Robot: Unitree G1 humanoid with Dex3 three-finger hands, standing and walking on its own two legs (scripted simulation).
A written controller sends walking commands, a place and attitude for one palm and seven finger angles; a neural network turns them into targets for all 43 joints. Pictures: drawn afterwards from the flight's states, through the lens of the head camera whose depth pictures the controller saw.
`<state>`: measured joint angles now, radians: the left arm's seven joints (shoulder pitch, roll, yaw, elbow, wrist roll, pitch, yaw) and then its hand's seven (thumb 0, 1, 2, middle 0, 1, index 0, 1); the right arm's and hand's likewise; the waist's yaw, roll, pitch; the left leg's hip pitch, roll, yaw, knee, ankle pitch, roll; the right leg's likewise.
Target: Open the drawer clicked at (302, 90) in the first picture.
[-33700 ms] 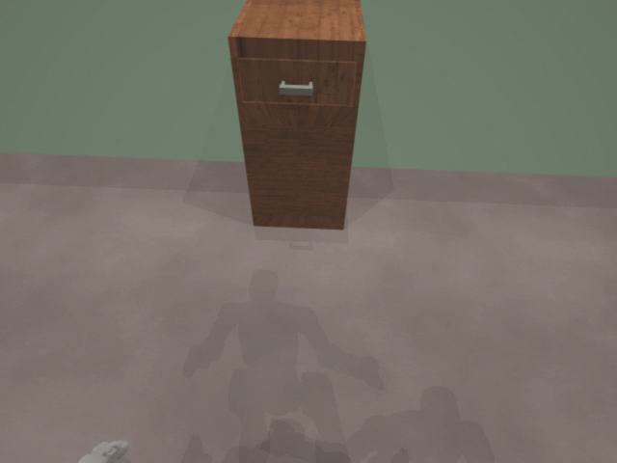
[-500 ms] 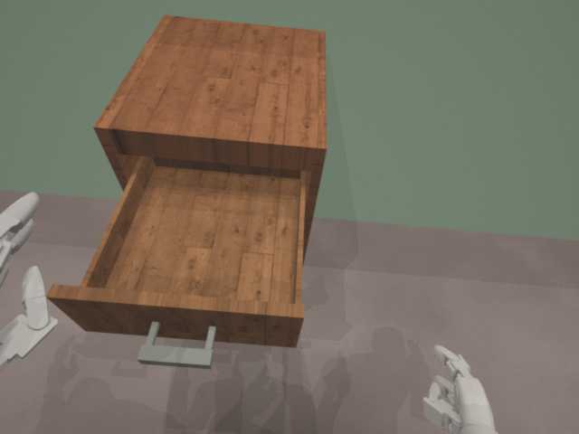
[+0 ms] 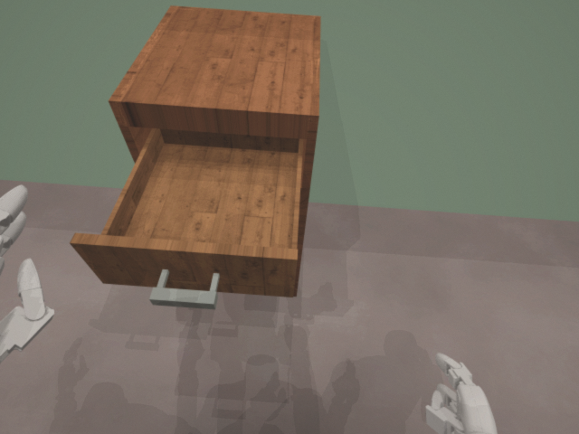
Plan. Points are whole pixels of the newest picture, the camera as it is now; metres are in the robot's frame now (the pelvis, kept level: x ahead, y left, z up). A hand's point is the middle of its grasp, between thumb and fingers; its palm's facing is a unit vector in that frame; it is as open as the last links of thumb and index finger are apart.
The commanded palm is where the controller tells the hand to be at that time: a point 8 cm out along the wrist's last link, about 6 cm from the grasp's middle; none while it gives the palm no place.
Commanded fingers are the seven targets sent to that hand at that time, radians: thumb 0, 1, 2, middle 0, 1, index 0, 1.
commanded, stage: step back with the hand held close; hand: left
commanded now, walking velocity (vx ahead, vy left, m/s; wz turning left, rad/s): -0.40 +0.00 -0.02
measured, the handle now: (187, 287) +0.35 +0.19 -0.08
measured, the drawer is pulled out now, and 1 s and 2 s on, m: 0.29 0.29 0.29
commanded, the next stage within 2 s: stop stepping back and stand still in 0.12 s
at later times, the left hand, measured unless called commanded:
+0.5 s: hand out of the picture +0.08 +0.23 +0.16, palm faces +0.43 -0.78 -0.46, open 7.4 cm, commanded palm +0.03 +0.27 +0.18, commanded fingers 0.00 0.90 0.90 -0.20 -0.30 -0.20 -0.30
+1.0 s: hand out of the picture +0.07 +0.20 +0.17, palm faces +0.33 -0.81 -0.48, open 7.4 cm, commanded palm none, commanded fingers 0.00 0.90 0.90 -0.20 -0.30 -0.20 -0.30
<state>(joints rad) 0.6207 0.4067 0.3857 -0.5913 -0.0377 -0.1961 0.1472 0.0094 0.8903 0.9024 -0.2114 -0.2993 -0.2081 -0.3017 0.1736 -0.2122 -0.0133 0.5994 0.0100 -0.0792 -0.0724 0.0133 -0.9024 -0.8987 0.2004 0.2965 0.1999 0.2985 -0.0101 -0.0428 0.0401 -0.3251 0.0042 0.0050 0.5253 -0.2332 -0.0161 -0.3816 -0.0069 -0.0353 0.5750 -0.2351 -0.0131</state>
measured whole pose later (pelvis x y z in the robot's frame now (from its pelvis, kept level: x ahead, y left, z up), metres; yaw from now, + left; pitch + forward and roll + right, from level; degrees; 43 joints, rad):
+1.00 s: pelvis -0.11 -0.03 +0.01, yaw +2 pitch +2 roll +0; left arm 0.66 0.39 0.33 -0.58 -0.02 -0.24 0.15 0.01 0.89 0.90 -0.21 -0.30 -0.21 -0.30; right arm 0.20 -0.26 -0.04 0.60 0.03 -0.11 -0.06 0.01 -0.90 -0.90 0.20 0.30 0.20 0.30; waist -0.02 -0.01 0.02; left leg -0.18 0.01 0.04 0.39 -0.23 0.01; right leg -0.20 0.07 -0.08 0.39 -0.22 -0.09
